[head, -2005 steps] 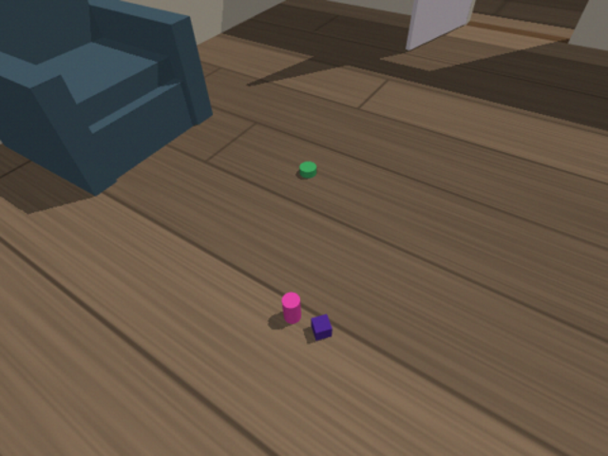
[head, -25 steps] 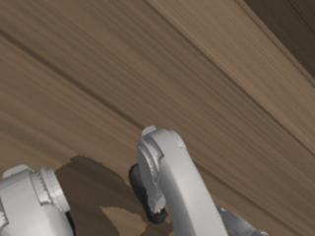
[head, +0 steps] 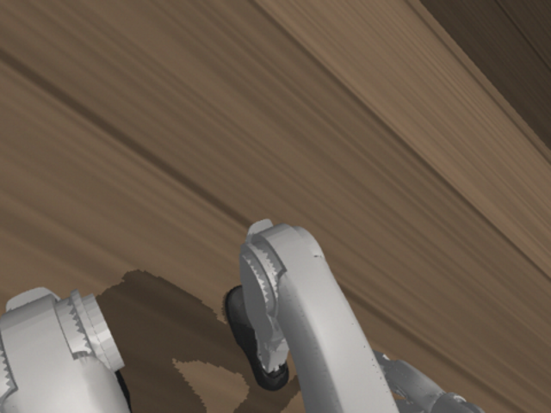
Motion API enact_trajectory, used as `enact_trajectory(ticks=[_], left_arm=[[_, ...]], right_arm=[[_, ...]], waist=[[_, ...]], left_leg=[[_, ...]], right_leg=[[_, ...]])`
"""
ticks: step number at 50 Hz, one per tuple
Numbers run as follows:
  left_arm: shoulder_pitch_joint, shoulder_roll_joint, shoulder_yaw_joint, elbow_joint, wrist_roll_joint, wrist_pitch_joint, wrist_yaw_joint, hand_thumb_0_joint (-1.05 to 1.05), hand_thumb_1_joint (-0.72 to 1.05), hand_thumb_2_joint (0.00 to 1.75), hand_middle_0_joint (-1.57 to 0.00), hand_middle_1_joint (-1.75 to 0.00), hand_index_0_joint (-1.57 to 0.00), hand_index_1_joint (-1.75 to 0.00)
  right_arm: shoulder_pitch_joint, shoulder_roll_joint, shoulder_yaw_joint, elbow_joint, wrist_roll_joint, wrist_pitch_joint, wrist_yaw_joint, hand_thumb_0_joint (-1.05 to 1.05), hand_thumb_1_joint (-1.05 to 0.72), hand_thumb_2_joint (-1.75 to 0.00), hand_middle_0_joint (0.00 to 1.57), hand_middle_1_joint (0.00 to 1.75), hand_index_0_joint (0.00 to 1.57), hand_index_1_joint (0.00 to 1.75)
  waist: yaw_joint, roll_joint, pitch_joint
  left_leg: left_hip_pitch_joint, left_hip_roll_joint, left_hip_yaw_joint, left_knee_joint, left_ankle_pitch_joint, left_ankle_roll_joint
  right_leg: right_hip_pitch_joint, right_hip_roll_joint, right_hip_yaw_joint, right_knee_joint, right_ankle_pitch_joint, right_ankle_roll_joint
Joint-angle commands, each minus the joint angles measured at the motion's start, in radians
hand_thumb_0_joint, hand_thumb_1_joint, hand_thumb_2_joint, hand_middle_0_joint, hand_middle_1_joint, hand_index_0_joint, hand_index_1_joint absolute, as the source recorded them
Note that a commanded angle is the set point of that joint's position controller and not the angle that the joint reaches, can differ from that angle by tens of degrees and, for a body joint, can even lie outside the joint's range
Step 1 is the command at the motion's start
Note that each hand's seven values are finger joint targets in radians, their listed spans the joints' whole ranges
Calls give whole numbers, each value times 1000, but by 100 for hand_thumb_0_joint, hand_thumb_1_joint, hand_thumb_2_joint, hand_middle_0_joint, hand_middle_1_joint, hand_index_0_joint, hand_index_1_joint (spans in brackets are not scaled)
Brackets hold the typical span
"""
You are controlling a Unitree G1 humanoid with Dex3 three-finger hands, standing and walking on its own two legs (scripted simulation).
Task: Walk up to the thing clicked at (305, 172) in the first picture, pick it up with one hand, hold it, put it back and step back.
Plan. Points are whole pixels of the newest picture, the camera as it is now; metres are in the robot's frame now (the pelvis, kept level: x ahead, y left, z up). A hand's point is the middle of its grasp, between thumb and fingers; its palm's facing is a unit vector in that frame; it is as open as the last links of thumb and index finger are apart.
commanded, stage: open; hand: left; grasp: from above
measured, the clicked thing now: out of the picture +0.43 +0.31 -0.28
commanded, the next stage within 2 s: withdraw in 0.14 s
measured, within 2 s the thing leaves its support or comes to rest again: neither
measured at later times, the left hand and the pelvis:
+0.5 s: hand out of the picture +0.44 +0.32 -0.23, palm faces -0.32 -0.16 -0.93, open 14.0 cm; pelvis +0.00 +0.00 +0.00, yaw +0 degrees
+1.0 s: hand out of the picture +0.40 +0.33 -0.11, palm faces -0.47 -0.15 -0.87, open 14.0 cm; pelvis -0.01 -0.01 +0.04, yaw +6 degrees
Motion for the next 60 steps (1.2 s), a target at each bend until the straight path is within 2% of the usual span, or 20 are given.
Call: enact_trajectory(ticks=[1, 7, 9, 17, 22, 23, 25, 26, 28, 29, 30, 32, 34, 37, 39, 42, 46, 51, 54, 60], left_arm=[[-245, 209, -10, -102, -20, -8, 16, 0, -50, 99, -7, -103, -7, -102], [-235, 190, -39, -104, -24, -33, -3, 0, -49, 96, -6, -103, -8, -102], [-226, 226, -10, -106, -14, -40, 3, 0, -47, 99, -8, -106, -9, -105], [-263, 219, -28, -166, 1, -44, 33, 0, -49, 96, -7, -100, -8, -98], [-236, 269, 54, -326, 17, -12, 31, 0, -50, 96, -7, -99, -8, -97], [-215, 262, 75, -360, -3, 1, 29, 0, -50, 97, -7, -98, -7, -97], [-183, 180, 52, -505, -31, 29, 7, 0, -51, 97, -7, -98, -7, -97], [-194, 157, 28, -518, -41, 43, -7, 0, -51, 97, -7, -97, -7, -97], [-91, 98, 12, -536, -60, 86, -47, 0, -52, 98, -7, -97, -7, -97], [-120, 108, 22, -583, -70, 105, -66, 0, -50, 98, -7, -97, -7, -97], [-86, 65, -10, -534, -72, 128, -93, 0, -51, 98, -7, -98, -7, -97], [-100, -48, -85, -476, -103, 163, -156, 0, -51, 98, -7, -98, -7, -98], [-135, -92, -119, -506, -141, 175, -224, 0, -51, 99, -7, -100, -7, -100], [-159, -131, -159, -516, -189, 152, -340, 0, -53, 101, -7, -101, -6, -102], [-198, -134, -183, -538, -180, 126, -403, 0, -54, 102, -7, -102, -7, -103], [-232, -77, -165, -560, -143, 78, -444, 0, -53, 102, -7, -102, -7, -103], [-227, -10, -111, -535, -88, 8, -421, 0, -53, 102, -7, -102, -7, -102], [-299, 60, -61, -488, 5, -50, -328, 0, -52, 101, -7, -100, -7, -101], [-323, 54, -57, -417, 30, -64, -268, 0, -51, 100, -7, -99, -7, -99], [-296, 65, -30, -491, 37, -34, -191, 0, -50, 97, -7, -99, -8, -98]], right_arm=[[188, -322, -86, 17, 15, -7, -7, 0, -89, -90, 20, 30, 20, 30], [184, -333, -86, 12, 12, -2, -16, 0, -89, -90, 20, 30, 20, 30], [190, -324, -76, 7, 15, 9, -19, 0, -89, -90, 20, 30, 20, 30], [178, -327, -76, -2, 11, 14, -27, 0, -90, -90, 20, 30, 20, 30], [191, -315, -118, 10, 23, 15, -11, 0, -90, -90, 20, 30, 20, 30], [184, -305, -130, 6, 31, 15, -8, 0, -90, -90, 20, 30, 20, 30], [171, -281, -157, -15, 51, 25, 1, 0, -90, -90, 20, 30, 20, 30], [180, -271, -169, -1, 61, 30, 8, 0, -90, -90, 20, 30, 20, 30], [179, -264, -204, 2, 93, 59, 9, 0, -90, -90, 20, 30, 20, 30], [185, -265, -224, -1, 109, 75, 6, 0, -89, -90, 20, 30, 20, 30], [195, -255, -230, 3, 121, 92, 6, 0, -89, -90, 20, 30, 20, 30], [218, -235, -249, 10, 143, 118, 2, 0, -90, -90, 20, 30, 20, 30], [251, -227, -259, 1, 158, 139, -11, 0, -90, -90, 20, 30, 20, 30], [252, -218, -280, -12, 171, 164, -33, 0, -90, -90, 20, 30, 20, 30], [258, -222, -286, -23, 180, 183, -58, 0, -90, -90, 20, 30, 20, 30], [260, -214, -280, -41, 186, 209, -97, 0, -90, -90, 20, 30, 20, 30], [254, -188, -245, -54, 180, 239, -136, 0, -90, -90, 20, 30, 20, 30], [243, -185, -220, -48, 156, 259, -162, 0, -89, -90, 20, 30, 20, 30], [252, -198, -220, -39, 138, 253, -173, 0, -89, -90, 20, 30, 20, 30], [272, -205, -235, -26, 120, 233, -174, 0, -89, -90, 20, 30, 20, 30]], waist=[[-55, 500, -620], [-56, 509, -605], [-45, 507, -616], [-42, 541, -632], [13, 666, -761], [36, 682, -795], [88, 757, -920], [82, 764, -911], [121, 715, -908], [129, 704, -943], [128, 666, -919], [101, 507, -804], [79, 413, -761], [80, 302, -732], [83, 270, -741], [90, 238, -736], [109, 254, -748], [107, 396, -798], [84, 453, -774], [101, 594, -918]], left_leg=[[474, 33, 139, -240, 188, 32], [484, 32, 138, -254, 170, 28], [476, 33, 134, -259, 169, 29], [497, 34, 132, -274, 183, 23], [595, 32, 153, -278, 262, 9], [611, 32, 160, -287, 257, 8], [670, 28, 174, -322, 276, 4], [646, 23, 181, -320, 261, 6], [594, 17, 203, -341, 256, 17], [584, 14, 208, -350, 254, 20], [550, 15, 215, -348, 248, 26], [453, 13, 216, -353, 176, 48], [412, 7, 214, -371, 150, 61], [376, -3, 199, -414, 78, 66], [401, -9, 194, -425, 61, 62], [387, -24, 210, -416, 63, 61], [404, -29, 228, -402, 104, 59], [477, -26, 241, -380, 141, 50], [510, -22, 231, -391, 113, 41], [628, -18, 238, -400, 177, 27]], right_leg=[[320, 25, -128, -210, 271, -82], [313, 22, -134, -209, 252, -85], [322, 27, -134, -212, 248, -89], [320, 26, -139, -215, 263, -89], [336, 19, -126, -190, 325, -95], [341, 17, -118, -200, 319, -98], [337, 19, -106, -216, 323, -110], [301, 13, -104, -207, 318, -110], [291, 22, -81, -239, 313, -112], [288, 19, -71, -250, 312, -112], [291, 22, -57, -258, 310, -110], [248, 23, -37, -306, 244, -105], [285, 22, -22, -343, 216, -100], [311, 13, -3, -379, 103, -104], [321, 8, 1, -397, 73, -110], [334, -4, 11, -405, 58, -113], [335, -12, 12, -382, 108, -108], [275, -20, 10, -332, 145, -117], [213, -22, -15, -313, 121, -118], [223, -31, -35, -267, 203, -119]])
